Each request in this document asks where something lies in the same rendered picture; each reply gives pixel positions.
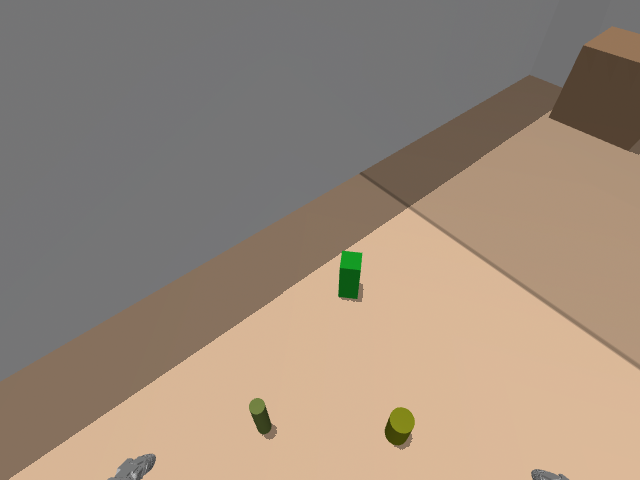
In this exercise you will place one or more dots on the left robot hand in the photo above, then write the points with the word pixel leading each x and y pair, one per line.
pixel 135 469

